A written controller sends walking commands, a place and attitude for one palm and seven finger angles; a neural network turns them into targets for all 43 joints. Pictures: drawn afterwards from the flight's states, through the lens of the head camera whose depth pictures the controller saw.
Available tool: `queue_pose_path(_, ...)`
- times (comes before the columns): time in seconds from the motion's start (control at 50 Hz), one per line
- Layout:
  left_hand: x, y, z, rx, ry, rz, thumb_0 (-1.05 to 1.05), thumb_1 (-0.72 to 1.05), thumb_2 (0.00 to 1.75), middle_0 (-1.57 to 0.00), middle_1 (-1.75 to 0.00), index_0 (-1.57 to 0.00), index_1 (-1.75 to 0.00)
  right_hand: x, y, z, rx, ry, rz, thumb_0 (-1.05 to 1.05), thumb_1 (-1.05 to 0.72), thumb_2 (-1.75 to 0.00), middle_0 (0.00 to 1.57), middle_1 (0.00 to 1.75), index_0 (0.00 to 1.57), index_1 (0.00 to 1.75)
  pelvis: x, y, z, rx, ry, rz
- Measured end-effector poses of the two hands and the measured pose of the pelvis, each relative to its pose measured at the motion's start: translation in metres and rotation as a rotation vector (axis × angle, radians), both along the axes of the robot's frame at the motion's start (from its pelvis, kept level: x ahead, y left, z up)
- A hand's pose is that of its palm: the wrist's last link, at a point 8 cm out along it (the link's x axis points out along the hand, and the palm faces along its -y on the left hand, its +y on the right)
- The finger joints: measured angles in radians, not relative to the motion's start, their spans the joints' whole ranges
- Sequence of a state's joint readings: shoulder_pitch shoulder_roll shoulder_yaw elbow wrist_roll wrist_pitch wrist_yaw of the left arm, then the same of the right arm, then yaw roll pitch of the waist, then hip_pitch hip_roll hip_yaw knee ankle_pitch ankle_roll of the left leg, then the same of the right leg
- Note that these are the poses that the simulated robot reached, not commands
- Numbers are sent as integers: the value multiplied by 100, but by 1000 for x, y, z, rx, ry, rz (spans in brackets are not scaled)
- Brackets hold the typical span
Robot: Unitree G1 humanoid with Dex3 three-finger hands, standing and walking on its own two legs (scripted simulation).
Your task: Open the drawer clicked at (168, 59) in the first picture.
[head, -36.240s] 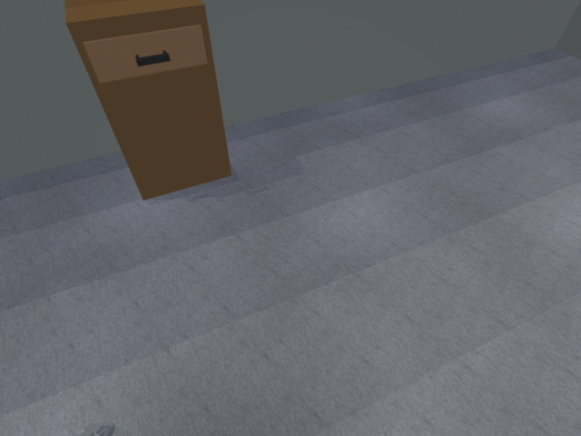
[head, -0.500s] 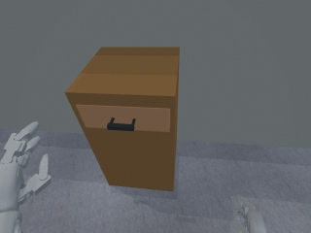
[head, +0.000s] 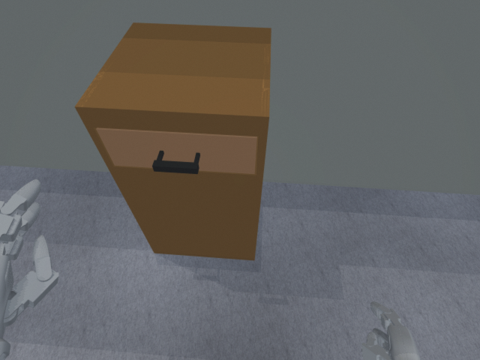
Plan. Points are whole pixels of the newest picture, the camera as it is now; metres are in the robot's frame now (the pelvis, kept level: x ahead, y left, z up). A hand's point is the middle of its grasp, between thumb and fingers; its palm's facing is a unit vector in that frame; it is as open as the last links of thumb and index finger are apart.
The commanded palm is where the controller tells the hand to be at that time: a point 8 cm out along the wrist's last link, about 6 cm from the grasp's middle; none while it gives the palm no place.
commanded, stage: step back with the hand held close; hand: left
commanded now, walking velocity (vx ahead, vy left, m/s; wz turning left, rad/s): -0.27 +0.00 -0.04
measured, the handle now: (177, 161) +0.58 +0.20 -0.09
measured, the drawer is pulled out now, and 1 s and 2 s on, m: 0.00 0.00 0.00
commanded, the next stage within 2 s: stop stepping back and stand still in 1.16 s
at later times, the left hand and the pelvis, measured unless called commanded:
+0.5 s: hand (0, 331) +0.13 +0.25 +0.15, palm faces +0.34 -0.83 -0.45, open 7.4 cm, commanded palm +0.07 +0.29 +0.18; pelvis -0.06 +0.01 +0.00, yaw +1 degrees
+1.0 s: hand out of the picture +0.08 +0.25 +0.16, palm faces +0.37 -0.81 -0.45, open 7.4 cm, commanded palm +0.02 +0.29 +0.18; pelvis -0.11 +0.01 +0.00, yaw +1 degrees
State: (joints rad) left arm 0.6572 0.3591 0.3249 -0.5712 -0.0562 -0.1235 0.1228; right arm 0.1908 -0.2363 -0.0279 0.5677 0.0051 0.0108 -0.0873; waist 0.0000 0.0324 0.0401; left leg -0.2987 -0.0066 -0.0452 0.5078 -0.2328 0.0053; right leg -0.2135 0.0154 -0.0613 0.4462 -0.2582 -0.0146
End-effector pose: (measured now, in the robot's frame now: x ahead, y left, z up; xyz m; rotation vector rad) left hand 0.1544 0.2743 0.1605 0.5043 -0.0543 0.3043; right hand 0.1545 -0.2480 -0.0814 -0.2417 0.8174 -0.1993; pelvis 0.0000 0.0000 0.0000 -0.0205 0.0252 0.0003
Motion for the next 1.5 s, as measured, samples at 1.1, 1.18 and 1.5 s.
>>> queue_pose_path(1.1,-125,-4,15,-14,-111,-21,1,89,90,-21,-30,-20,-30,-109,30,13,26,-98,111,1,-90,-90,20,30,20,30,-127,-4,3,-19,80,-19)
queue_pose_path(1.18,-134,-26,20,37,-117,-94,1,89,90,-21,-30,-20,-30,-123,19,4,64,-113,123,1,-90,-90,21,30,21,30,-154,-20,-5,19,92,-42)
queue_pose_path(1.5,-180,-54,9,27,-82,-99,1,89,89,-21,-30,-21,-30,-222,-71,13,-37,-40,-64,2,-91,-90,20,29,20,30,-201,-46,-3,34,43,-55)
